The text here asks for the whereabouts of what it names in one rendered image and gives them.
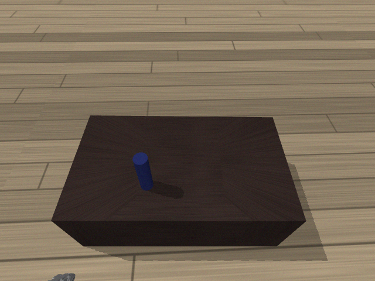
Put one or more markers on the can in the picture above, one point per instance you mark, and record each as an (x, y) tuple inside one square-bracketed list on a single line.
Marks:
[(143, 171)]

